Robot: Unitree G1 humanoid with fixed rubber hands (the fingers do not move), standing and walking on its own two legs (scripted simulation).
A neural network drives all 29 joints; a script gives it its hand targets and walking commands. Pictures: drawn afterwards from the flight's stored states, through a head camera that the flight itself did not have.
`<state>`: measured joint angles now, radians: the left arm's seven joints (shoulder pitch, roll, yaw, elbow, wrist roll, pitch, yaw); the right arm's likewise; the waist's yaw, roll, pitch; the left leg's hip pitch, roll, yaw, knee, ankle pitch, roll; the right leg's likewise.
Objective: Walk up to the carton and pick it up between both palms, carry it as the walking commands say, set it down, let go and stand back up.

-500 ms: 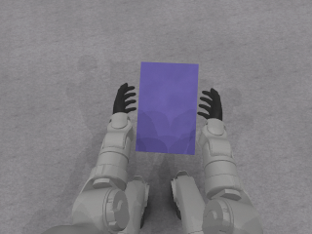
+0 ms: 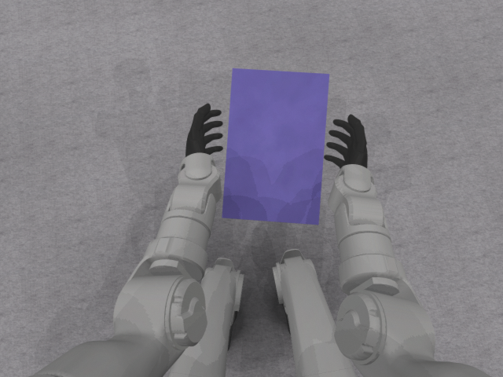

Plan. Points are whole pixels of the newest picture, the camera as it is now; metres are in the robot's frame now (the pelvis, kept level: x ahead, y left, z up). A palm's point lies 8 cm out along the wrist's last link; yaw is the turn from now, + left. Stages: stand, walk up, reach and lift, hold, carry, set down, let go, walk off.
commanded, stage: set down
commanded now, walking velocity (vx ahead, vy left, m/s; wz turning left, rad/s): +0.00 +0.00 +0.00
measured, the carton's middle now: (273, 151) +0.48 -0.05 -0.18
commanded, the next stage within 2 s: none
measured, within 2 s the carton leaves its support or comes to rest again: neither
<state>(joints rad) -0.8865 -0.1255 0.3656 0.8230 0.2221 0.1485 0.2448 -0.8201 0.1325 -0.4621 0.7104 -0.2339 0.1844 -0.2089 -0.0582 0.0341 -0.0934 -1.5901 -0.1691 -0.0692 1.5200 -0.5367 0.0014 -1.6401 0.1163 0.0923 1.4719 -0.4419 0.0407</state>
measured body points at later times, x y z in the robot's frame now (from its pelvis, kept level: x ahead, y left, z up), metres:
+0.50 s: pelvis -0.02 -0.01 -0.07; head +0.26 -0.03 +0.28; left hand +0.49 +0.07 -0.17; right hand +0.46 -0.17 -0.18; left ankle +0.07 +0.10 -0.55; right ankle +0.10 -0.12 -0.55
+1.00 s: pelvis -0.02 -0.01 -0.13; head +0.30 -0.03 +0.18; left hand +0.51 +0.07 -0.26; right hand +0.49 -0.18 -0.26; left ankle +0.07 +0.10 -0.55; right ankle +0.10 -0.12 -0.55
